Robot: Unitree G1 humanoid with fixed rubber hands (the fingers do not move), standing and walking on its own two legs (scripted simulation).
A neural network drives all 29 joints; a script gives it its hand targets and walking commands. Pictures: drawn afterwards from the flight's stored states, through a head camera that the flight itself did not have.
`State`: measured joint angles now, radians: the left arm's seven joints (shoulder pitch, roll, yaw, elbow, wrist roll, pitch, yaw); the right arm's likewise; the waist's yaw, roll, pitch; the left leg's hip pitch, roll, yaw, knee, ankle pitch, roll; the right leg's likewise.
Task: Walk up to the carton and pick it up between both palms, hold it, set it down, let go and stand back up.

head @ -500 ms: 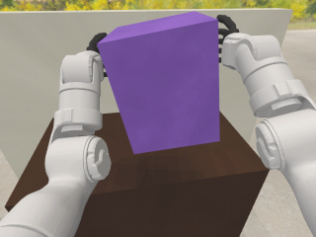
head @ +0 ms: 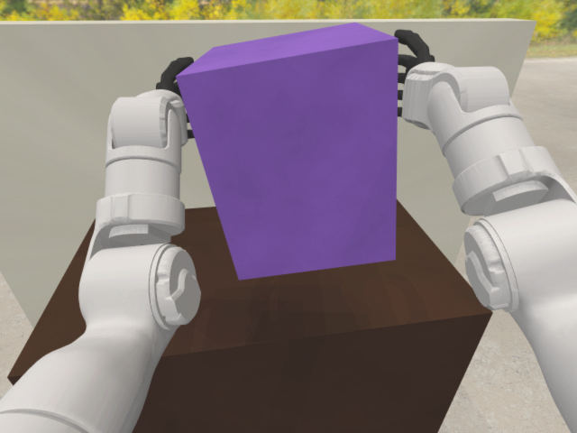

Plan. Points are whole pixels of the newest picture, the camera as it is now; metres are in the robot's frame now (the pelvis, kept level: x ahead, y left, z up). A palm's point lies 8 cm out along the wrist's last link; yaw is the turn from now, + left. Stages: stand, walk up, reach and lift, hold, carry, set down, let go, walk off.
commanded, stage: hold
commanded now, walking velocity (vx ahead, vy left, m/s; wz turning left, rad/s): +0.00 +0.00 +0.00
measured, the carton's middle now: (298, 146) +0.38 +0.01 +0.30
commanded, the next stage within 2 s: none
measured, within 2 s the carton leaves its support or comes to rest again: neither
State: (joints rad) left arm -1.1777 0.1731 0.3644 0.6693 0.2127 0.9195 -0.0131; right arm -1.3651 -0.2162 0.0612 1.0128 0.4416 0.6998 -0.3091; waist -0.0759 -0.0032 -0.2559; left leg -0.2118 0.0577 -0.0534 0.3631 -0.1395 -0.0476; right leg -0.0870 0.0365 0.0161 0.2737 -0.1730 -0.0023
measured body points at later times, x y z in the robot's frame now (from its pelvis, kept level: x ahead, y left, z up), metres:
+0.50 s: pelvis +0.00 +0.00 +0.00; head -0.10 +0.02 +0.44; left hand +0.38 +0.16 +0.35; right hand +0.37 -0.13 +0.38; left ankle +0.04 +0.15 -0.75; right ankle -0.02 -0.12 -0.75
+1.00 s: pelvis +0.00 +0.00 +0.00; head -0.10 +0.02 +0.44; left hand +0.38 +0.16 +0.34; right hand +0.37 -0.13 +0.37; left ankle +0.04 +0.15 -0.75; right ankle -0.02 -0.12 -0.75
